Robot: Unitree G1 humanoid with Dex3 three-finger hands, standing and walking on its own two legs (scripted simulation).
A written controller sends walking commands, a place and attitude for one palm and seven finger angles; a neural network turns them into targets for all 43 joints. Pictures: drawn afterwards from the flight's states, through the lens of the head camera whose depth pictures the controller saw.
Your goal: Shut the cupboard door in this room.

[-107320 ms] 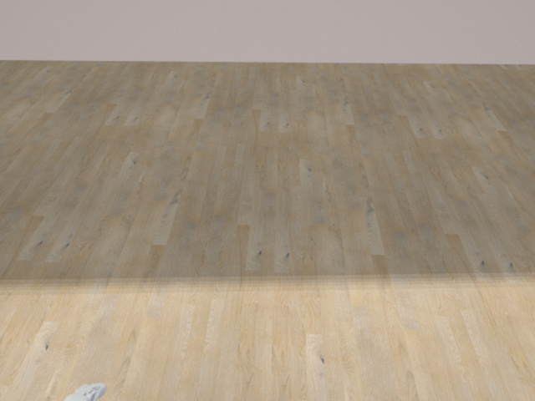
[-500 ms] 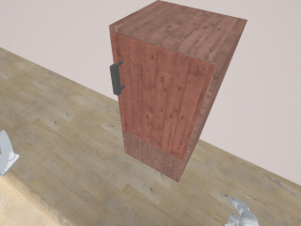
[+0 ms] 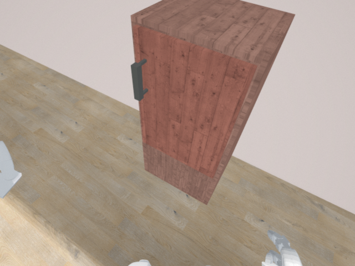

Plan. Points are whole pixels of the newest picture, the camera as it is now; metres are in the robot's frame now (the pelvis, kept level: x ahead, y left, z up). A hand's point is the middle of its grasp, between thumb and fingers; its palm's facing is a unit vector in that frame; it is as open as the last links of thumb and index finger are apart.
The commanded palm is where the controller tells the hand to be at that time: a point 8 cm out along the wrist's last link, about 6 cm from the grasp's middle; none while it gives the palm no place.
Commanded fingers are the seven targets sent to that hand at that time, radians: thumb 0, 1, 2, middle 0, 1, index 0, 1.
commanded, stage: step back with the hand held close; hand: left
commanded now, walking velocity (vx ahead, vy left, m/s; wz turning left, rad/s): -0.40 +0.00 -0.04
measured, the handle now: (141, 79) +0.71 +0.16 +0.00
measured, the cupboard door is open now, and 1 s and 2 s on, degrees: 0 0 0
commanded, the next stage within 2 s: stop stepping back and stand still in 0.40 s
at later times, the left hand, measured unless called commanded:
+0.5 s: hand (28, 222) +0.15 +0.21 +0.19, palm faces +0.21 -0.84 -0.49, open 7.4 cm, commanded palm +0.07 +0.27 +0.20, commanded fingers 0.00 0.90 0.90 -0.20 -0.30 -0.20 -0.30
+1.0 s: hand out of the picture +0.02 +0.24 +0.19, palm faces +0.36 -0.82 -0.45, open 7.4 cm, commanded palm -0.04 +0.29 +0.20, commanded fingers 0.00 0.90 0.90 -0.20 -0.30 -0.20 -0.30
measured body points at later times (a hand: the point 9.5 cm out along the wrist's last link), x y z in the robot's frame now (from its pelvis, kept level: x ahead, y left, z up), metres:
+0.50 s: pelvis -0.10 -0.01 +0.01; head -0.04 +0.01 +0.45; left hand +0.13 +0.25 +0.21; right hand +0.11 -0.24 -0.05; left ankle +0.08 +0.09 -0.72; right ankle -0.20 -0.11 -0.72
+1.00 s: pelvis -0.19 -0.01 +0.02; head -0.21 +0.01 +0.47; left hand +0.00 +0.28 +0.22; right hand -0.06 -0.25 -0.06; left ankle -0.08 +0.09 -0.70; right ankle -0.20 -0.11 -0.72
